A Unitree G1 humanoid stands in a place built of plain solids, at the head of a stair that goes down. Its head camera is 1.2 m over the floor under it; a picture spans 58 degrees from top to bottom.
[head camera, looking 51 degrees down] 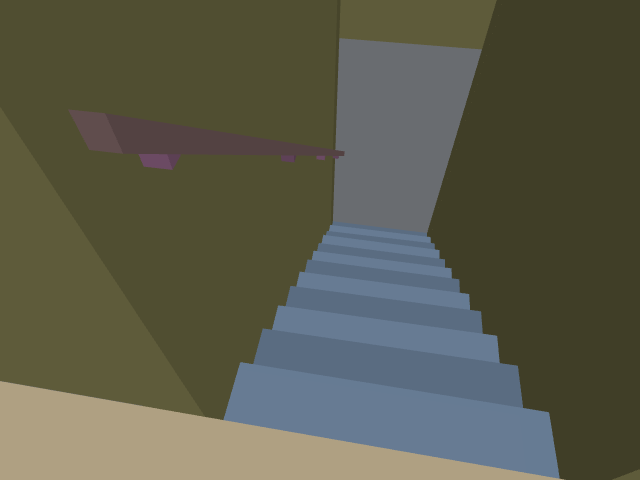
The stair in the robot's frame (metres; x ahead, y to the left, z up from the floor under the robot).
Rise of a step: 0.19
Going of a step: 0.23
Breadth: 1.00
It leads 9 degrees to the right of straight ahead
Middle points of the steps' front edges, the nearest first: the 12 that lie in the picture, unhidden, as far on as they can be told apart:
0.28 -0.19 0.00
0.52 -0.22 -0.19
0.75 -0.26 -0.39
0.96 -0.30 -0.57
1.20 -0.34 -0.76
1.42 -0.37 -0.95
1.65 -0.41 -1.14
1.87 -0.45 -1.33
2.10 -0.48 -1.53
2.33 -0.52 -1.71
2.55 -0.56 -1.91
2.78 -0.60 -2.10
